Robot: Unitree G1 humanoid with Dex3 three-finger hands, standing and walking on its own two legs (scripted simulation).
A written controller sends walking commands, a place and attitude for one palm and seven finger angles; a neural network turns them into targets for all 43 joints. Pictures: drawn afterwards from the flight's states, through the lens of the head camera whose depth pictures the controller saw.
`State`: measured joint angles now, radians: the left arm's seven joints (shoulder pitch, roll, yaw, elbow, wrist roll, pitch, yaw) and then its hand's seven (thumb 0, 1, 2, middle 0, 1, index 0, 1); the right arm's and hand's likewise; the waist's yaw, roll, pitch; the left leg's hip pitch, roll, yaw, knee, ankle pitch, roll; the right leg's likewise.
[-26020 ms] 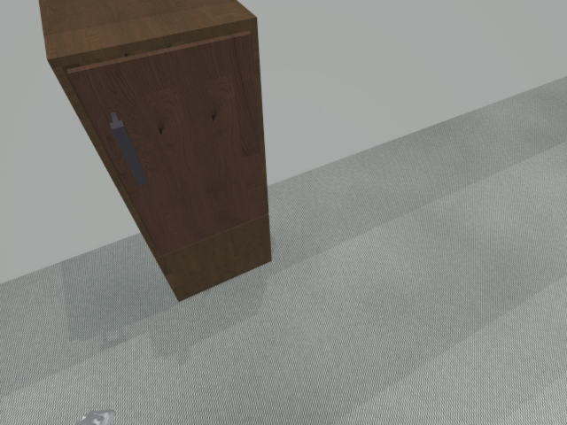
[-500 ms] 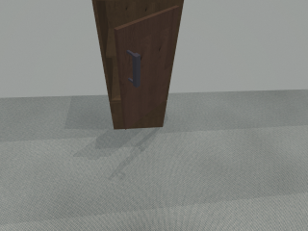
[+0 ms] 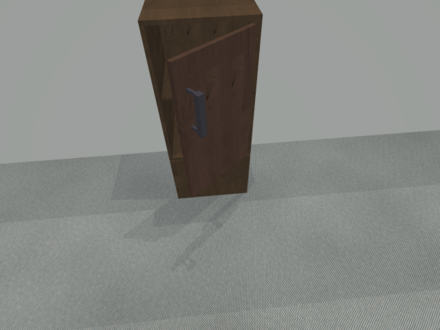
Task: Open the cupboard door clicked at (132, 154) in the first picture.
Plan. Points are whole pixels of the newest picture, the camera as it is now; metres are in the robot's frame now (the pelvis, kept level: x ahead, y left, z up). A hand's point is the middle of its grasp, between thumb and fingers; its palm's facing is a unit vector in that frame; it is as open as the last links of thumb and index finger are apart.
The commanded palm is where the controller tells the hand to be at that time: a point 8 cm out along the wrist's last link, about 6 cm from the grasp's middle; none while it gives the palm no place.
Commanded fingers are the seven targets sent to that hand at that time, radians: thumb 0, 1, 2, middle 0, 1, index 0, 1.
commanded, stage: let the arm hang, fingers relaxed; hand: left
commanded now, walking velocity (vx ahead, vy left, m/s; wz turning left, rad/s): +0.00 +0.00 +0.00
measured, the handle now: (196, 113) +0.71 +0.12 -0.01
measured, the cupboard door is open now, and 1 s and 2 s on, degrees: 41 41 41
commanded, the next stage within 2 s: look to check the result in 0.24 s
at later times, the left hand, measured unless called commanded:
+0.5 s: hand out of the picture +0.05 +0.22 -0.17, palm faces -0.03 -0.96 -0.29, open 7.4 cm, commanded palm none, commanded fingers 0.00 0.90 0.90 -0.20 -0.30 -0.20 -0.30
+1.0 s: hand out of the picture +0.07 +0.22 -0.16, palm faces -0.02 -0.96 -0.29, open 7.4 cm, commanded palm none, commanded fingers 0.00 0.90 0.90 -0.20 -0.30 -0.20 -0.30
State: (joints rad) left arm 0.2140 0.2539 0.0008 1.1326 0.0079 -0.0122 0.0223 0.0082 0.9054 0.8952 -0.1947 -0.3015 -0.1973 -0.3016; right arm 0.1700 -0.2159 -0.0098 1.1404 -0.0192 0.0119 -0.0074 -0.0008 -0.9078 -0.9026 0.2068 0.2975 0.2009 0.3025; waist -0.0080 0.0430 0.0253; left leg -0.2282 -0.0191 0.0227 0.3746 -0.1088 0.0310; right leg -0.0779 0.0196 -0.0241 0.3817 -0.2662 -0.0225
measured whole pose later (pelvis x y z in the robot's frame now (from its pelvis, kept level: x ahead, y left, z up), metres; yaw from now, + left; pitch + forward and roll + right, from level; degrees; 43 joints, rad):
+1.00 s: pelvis +0.03 +0.00 +0.00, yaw -1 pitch -1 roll +0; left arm 0.19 0.26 0.00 1.14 0.01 -0.01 0.02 0.01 0.90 0.89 -0.20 -0.30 -0.20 -0.30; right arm 0.13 -0.27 -0.01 1.14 -0.02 0.00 -0.02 0.00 -0.91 -0.90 0.21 0.30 0.20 0.30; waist 0.00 0.01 0.04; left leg -0.18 -0.02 0.04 0.33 -0.13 0.02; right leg -0.02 0.02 0.00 0.30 -0.26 -0.02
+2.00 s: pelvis +0.01 -0.02 -0.03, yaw -33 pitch +1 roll -1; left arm 0.15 0.27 0.08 0.87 0.02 0.03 -0.02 0.01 0.91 0.90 -0.19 -0.30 -0.20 -0.30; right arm 0.18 -0.26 -0.06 0.91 -0.02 0.05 -0.03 0.00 -0.91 -0.90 0.21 0.30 0.20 0.30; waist 0.01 0.03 0.11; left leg -0.40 0.11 0.03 0.94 -0.53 -0.06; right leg -0.36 0.01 0.01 0.67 -0.31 0.00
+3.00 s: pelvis +0.14 -0.24 +0.00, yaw -67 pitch +2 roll +0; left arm 0.14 0.20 0.07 0.96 0.03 0.00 -0.05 0.01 0.91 0.90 -0.19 -0.30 -0.19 -0.30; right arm 0.38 -0.16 -0.03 1.03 -0.04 -0.07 0.00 0.00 -0.92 -0.90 0.21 0.30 0.20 0.30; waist -0.03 0.00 0.05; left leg -0.12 0.13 0.21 0.40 -0.29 -0.05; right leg -0.53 -0.08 -0.08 0.80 -0.25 -0.01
